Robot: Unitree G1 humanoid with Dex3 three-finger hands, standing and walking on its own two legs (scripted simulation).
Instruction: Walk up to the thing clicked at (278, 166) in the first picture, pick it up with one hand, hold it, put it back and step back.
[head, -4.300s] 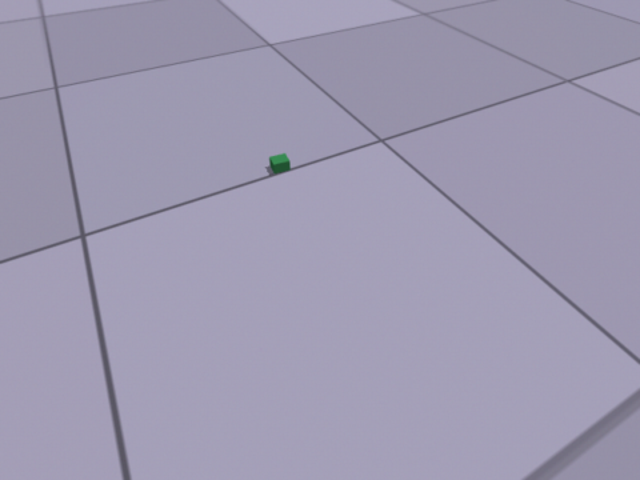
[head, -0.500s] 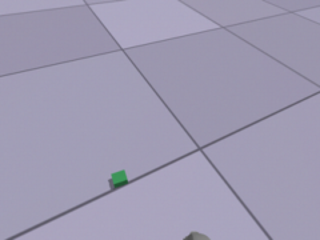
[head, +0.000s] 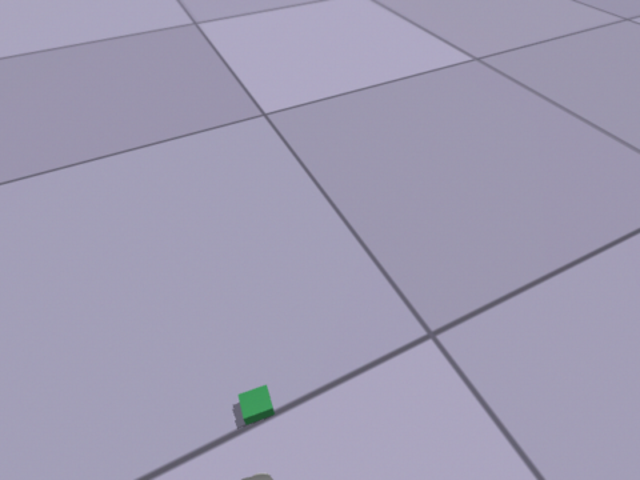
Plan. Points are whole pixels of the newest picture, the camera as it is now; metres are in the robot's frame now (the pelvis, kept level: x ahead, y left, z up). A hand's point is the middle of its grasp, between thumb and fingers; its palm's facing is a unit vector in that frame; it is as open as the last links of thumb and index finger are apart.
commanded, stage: walk up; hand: left
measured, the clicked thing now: (256, 404) +0.46 +0.23 -0.73
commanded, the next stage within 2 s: stand in 1.52 s
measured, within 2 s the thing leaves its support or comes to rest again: neither
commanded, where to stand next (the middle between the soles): +0.10 +0.00 m, yaw -1 degrees
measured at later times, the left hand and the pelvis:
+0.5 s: hand out of the picture +0.14 +0.27 -0.15, palm faces -0.06 -0.93 -0.35, open 7.4 cm; pelvis +0.06 +0.01 +0.00, yaw -2 degrees
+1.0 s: hand (156, 460) +0.18 +0.25 -0.14, palm faces -0.05 -0.95 -0.31, open 7.4 cm; pelvis +0.08 +0.01 +0.02, yaw -2 degrees
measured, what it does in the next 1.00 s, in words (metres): steps on the spot: left foot, then right foot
